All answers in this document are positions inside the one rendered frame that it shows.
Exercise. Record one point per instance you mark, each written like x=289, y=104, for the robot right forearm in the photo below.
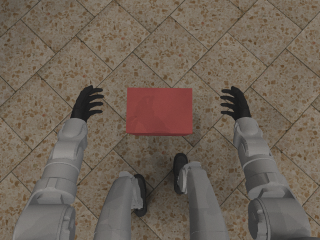
x=263, y=179

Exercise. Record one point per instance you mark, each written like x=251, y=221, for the robot shin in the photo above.
x=190, y=164
x=139, y=202

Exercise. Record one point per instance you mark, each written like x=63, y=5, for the robot left forearm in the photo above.
x=58, y=181

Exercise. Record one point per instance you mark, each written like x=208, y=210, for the robot right shin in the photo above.
x=190, y=164

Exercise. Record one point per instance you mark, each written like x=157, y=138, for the robot left hand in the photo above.
x=82, y=104

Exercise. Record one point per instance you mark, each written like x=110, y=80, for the robot right upper arm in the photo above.
x=277, y=218

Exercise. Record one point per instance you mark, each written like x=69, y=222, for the robot left shin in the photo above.
x=139, y=202

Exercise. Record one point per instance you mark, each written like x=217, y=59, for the robot right hand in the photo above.
x=240, y=106

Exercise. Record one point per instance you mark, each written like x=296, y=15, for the robot left upper arm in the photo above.
x=47, y=222

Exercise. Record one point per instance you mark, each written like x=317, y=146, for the carton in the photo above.
x=159, y=111

